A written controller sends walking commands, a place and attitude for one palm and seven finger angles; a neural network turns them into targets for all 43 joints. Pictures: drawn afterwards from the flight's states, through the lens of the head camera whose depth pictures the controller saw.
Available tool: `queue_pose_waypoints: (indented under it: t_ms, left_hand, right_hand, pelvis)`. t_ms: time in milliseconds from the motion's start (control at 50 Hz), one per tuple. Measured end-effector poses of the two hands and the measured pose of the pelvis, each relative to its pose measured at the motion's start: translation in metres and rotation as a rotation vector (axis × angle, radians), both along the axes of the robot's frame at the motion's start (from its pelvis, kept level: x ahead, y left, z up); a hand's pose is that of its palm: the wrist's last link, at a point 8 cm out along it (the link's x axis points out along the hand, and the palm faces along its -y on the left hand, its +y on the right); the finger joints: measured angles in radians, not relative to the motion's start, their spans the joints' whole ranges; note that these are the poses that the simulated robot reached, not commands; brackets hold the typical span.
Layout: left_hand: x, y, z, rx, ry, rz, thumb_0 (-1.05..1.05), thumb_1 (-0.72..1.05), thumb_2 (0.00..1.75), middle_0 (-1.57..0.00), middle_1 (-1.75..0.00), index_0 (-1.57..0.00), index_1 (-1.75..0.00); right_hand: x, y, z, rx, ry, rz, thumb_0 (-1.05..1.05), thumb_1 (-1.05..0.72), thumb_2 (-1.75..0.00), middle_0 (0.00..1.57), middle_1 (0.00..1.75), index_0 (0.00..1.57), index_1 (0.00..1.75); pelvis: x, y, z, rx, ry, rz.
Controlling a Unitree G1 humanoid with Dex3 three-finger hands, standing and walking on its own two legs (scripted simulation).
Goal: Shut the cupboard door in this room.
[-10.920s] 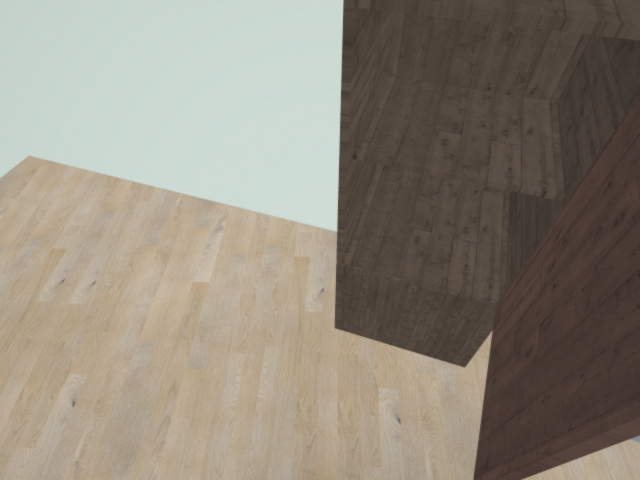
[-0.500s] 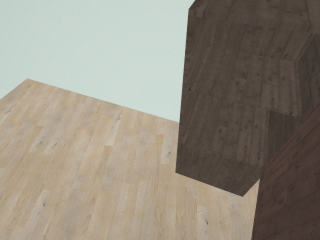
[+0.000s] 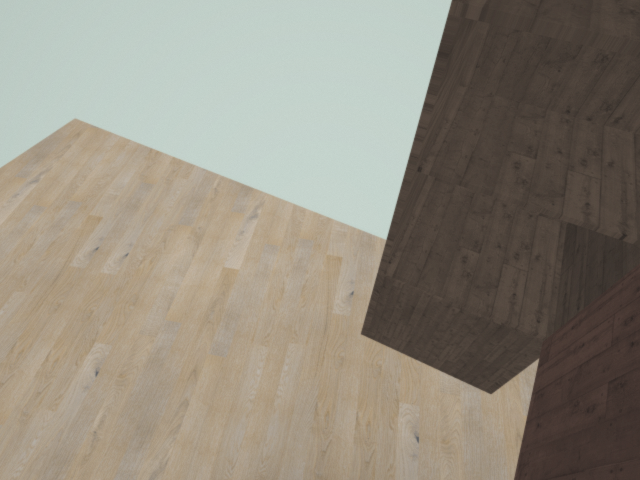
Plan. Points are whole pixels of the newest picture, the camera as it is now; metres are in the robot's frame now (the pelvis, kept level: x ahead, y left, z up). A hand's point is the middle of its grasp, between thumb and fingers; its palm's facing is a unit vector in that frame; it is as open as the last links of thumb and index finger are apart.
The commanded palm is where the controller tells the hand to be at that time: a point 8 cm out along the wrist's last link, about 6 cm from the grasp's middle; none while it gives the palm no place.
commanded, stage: turn or walk to find it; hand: left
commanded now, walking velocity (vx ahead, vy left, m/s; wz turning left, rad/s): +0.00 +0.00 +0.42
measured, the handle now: out of the picture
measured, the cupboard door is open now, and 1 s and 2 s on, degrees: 87 87 87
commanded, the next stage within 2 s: stand and wait in 0.60 s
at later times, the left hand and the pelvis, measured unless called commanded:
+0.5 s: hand out of the picture -0.01 +0.15 -0.14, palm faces +0.25 -0.93 -0.29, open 7.4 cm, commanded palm none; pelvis -0.02 -0.05 +0.01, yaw +14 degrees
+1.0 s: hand out of the picture -0.14 +0.19 -0.18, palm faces +0.41 -0.89 -0.20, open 7.4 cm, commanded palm none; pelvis -0.07 +0.01 +0.01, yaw +20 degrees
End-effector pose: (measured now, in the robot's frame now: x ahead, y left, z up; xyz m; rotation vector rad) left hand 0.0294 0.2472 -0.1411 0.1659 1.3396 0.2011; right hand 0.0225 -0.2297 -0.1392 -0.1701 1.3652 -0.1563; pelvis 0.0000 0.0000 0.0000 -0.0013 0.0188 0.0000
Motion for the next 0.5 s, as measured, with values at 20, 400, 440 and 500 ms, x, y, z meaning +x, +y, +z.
queue_pose_waypoints:
  t_ms: [20, 400, 440, 500]
  left_hand:
    - [0.0, 0.003, 0.0, 0.007, -0.005, 0.004, 0.0, 0.91, 0.89, -0.2, -0.3, -0.2, -0.3]
    - [-0.032, -0.04, 0.041, 0.091, -0.126, 0.131, 0.0, 0.9, 0.89, -0.2, -0.3, -0.21, -0.3]
    - [-0.043, -0.046, 0.041, 0.083, -0.117, 0.151, 0.0, 0.9, 0.89, -0.2, -0.3, -0.21, -0.3]
    - [-0.062, -0.054, 0.039, 0.07, -0.097, 0.184, 0.0, 0.9, 0.89, -0.2, -0.3, -0.21, -0.3]
  right_hand:
    - [0.002, 0.0, 0.0, -0.001, -0.006, 0.007, 0.01, -0.91, -0.9, 0.2, 0.3, 0.2, 0.3]
    - [0.06, -0.055, -0.004, 0.042, -0.078, 0.173, 0.01, -0.91, -0.9, 0.2, 0.3, 0.19, 0.3]
    - [0.06, -0.054, -0.004, 0.051, -0.064, 0.193, 0.0, -0.91, -0.9, 0.2, 0.3, 0.19, 0.3]
    - [0.062, -0.05, -0.004, 0.055, -0.047, 0.226, 0.0, -0.91, -0.9, 0.2, 0.3, 0.19, 0.3]
  pelvis:
    - [-0.001, 0.001, -0.001, 0.002, 0.003, 0.003]
    - [-0.021, -0.047, 0.01, 0.054, -0.002, 0.195]
    - [-0.022, -0.049, 0.011, 0.057, -0.004, 0.218]
    - [-0.025, -0.05, 0.012, 0.057, -0.007, 0.246]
